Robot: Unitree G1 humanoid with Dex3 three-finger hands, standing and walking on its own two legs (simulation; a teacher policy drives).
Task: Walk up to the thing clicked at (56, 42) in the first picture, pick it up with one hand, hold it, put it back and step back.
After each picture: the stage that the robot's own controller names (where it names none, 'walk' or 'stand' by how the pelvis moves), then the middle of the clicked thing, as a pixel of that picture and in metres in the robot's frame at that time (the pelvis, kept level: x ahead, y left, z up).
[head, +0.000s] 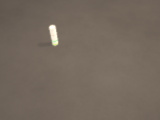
stand; (53, 35) +1.50 +0.35 -0.65
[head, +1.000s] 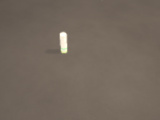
walk; (63, 43) +1.38 +0.17 -0.63
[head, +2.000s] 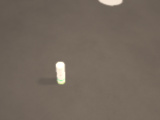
walk; (60, 73) +0.85 +0.15 -0.65
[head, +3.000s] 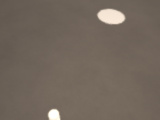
walk; out of the picture +0.46 +0.18 -0.65
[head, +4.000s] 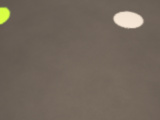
stand; out of the picture +0.37 +0.20 -0.65
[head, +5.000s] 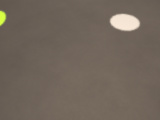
stand; out of the picture +0.35 +0.20 -0.66
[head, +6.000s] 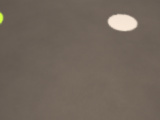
stand; out of the picture +0.34 +0.21 -0.66
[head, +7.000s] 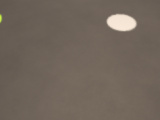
stand; out of the picture +0.33 +0.21 -0.66
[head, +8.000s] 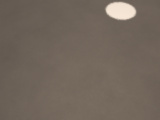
go down; out of the picture +0.34 +0.21 -0.65
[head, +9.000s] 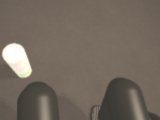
go down; (19, 63) +0.42 +0.24 -0.24
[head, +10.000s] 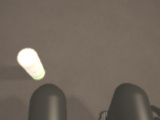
approach; (33, 66) +0.42 +0.24 -0.26
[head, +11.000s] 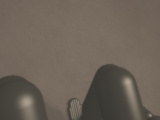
close in; out of the picture +0.41 +0.28 -0.16
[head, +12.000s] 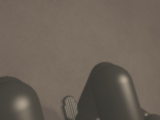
close; out of the picture +0.40 +0.29 -0.16
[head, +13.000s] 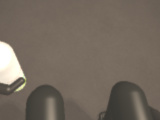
lift; (8, 72) +0.35 +0.25 -0.03
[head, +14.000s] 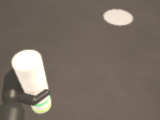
hold; (35, 86) +0.32 +0.17 +0.08
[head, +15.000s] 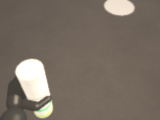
hold; (37, 92) +0.32 +0.17 +0.02
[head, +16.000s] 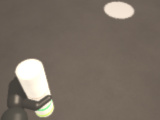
hold; (38, 92) +0.32 +0.17 +0.02
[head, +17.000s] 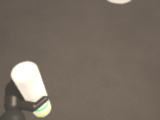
crouch; (35, 93) +0.32 +0.18 -0.02
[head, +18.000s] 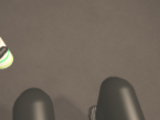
lower; out of the picture +0.46 +0.25 -0.06
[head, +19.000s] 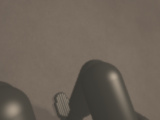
lower; out of the picture +0.43 +0.29 -0.16
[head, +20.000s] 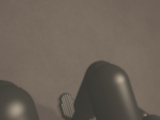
lower; out of the picture +0.42 +0.30 -0.16
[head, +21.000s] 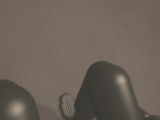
lower; out of the picture +0.41 +0.30 -0.16
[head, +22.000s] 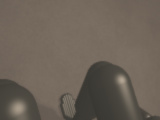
lower; out of the picture +0.40 +0.30 -0.16
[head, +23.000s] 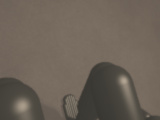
open; out of the picture +0.39 +0.30 -0.16
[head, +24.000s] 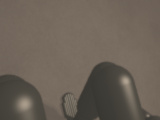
rise; out of the picture +0.38 +0.29 -0.16
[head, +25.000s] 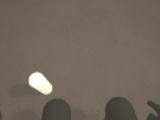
walk; (42, 84) +0.40 +0.23 -0.39
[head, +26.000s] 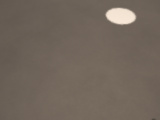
stand; out of the picture +0.35 +0.21 -0.60
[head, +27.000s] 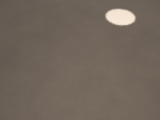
stand; out of the picture +0.35 +0.21 -0.60
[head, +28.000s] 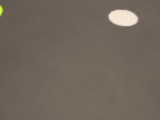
stand; out of the picture +0.36 +0.21 -0.62
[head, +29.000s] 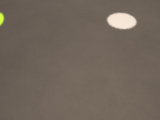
stand; out of the picture +0.36 +0.22 -0.66
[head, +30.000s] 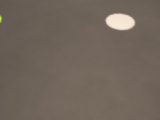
stand; out of the picture +0.34 +0.21 -0.66
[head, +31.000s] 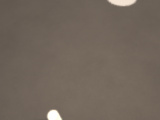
walk; out of the picture +0.37 +0.22 -0.64
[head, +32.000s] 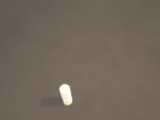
walk; (66, 95) +0.53 +0.15 -0.64
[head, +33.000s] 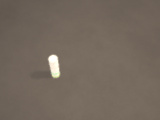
walk; (54, 67) +0.80 +0.21 -0.64
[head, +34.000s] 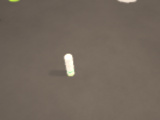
stand; (69, 65) +0.97 +0.18 -0.64
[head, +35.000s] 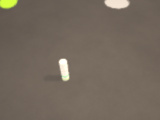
stand; (64, 70) +0.98 +0.20 -0.66
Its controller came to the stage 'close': yes
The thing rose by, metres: 0.67
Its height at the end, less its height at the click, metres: +0.00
